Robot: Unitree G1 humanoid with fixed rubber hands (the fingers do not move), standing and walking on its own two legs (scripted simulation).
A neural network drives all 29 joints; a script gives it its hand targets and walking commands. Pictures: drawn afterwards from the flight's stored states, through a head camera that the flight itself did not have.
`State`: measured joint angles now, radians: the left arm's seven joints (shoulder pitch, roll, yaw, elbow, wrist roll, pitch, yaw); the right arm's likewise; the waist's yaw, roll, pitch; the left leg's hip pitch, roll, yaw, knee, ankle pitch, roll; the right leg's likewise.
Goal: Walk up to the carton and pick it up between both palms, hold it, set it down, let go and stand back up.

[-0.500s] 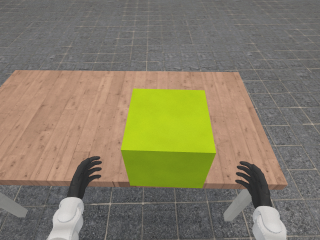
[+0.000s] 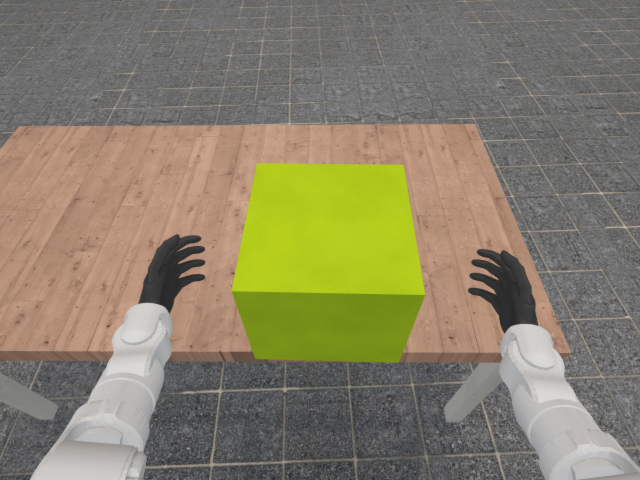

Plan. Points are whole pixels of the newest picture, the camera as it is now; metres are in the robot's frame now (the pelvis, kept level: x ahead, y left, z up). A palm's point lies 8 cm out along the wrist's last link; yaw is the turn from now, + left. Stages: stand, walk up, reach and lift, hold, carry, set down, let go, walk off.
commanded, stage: reach and lift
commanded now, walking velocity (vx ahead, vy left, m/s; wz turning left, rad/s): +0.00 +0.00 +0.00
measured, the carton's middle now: (328, 263) +0.47 +0.03 -0.07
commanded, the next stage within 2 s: none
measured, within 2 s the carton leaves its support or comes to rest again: neither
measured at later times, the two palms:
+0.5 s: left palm (171, 233) +0.40 +0.24 +0.07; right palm (518, 249) +0.40 -0.22 +0.06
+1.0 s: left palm (183, 211) +0.45 +0.24 +0.07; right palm (519, 221) +0.44 -0.23 +0.07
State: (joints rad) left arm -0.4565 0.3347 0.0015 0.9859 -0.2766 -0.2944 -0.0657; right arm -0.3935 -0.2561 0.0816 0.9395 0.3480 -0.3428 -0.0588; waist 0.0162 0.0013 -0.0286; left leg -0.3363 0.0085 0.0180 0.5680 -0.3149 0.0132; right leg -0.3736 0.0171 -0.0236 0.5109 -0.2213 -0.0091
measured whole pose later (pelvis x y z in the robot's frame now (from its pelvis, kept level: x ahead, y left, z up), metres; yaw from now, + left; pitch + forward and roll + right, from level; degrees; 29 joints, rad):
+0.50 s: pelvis +0.00 -0.01 +0.00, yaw +1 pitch +11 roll -1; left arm -0.81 0.39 -0.06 1.21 -0.32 -0.20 -0.06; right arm -0.71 -0.31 0.10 1.08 0.40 -0.19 -0.07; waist -0.01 -0.01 -0.11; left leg -0.47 0.01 0.00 0.58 -0.29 0.01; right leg -0.50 0.02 -0.04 0.51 -0.20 -0.02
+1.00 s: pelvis -0.01 -0.01 -0.02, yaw +2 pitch +21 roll -1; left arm -1.13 0.42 -0.19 1.59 -0.41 -0.31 -0.06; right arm -1.01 -0.34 0.17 1.36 0.46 -0.21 -0.03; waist -0.06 -0.02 -0.20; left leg -0.73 0.00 -0.03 0.67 -0.30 0.00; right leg -0.74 0.01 -0.06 0.60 -0.21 -0.02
